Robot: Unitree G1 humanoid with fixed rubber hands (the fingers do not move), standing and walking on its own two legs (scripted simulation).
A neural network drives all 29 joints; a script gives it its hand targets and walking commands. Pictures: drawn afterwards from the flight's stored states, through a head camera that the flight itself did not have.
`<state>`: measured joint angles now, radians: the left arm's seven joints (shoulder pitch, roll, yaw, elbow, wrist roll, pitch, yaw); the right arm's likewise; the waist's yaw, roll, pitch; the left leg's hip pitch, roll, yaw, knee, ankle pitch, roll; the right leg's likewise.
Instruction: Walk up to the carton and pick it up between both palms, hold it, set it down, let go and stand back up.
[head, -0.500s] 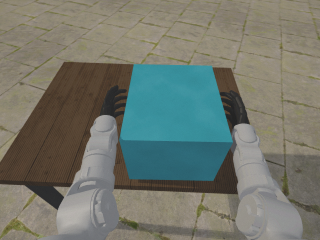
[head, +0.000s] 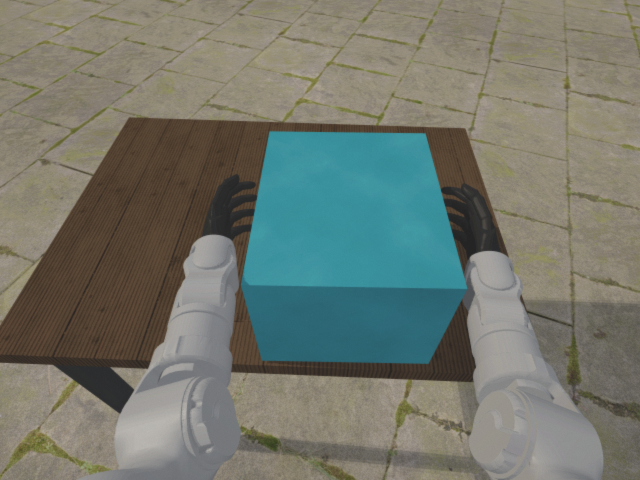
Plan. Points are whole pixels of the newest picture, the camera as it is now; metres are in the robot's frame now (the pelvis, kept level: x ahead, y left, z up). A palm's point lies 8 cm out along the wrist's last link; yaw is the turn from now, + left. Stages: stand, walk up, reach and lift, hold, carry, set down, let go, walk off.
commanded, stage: set down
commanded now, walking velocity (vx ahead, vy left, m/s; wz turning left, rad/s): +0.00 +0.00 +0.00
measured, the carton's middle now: (346, 243) +0.46 -0.01 +0.02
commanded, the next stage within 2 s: none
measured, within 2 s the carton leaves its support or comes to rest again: neither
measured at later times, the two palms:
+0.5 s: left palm (220, 237) +0.42 +0.16 +0.08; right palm (477, 249) +0.41 -0.18 +0.08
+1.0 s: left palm (220, 237) +0.42 +0.16 +0.08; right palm (477, 250) +0.41 -0.18 +0.07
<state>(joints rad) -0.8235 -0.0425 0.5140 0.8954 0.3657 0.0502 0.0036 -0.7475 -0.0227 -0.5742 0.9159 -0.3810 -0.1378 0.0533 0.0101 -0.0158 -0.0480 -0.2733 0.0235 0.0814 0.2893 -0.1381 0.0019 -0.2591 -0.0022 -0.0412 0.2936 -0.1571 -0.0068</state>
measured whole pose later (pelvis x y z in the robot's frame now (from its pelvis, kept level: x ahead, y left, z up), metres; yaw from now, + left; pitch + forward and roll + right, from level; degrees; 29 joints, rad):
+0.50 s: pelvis +0.00 +0.00 +0.00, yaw +0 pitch +7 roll +0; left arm -0.80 -0.07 0.55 0.85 0.39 0.01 -0.02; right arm -0.73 0.00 -0.61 0.88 -0.40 -0.16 0.07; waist 0.01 -0.01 -0.03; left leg -0.26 0.02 0.09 0.29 -0.14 0.01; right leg -0.25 -0.01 -0.04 0.30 -0.16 0.00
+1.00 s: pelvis +0.00 +0.00 +0.00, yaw -1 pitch +6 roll +0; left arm -0.81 -0.06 0.56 0.88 0.40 -0.01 -0.01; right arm -0.74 0.00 -0.60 0.88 -0.40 -0.16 0.08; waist 0.02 -0.01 -0.01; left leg -0.25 0.02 0.11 0.29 -0.14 0.01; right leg -0.25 -0.01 -0.03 0.30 -0.16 0.00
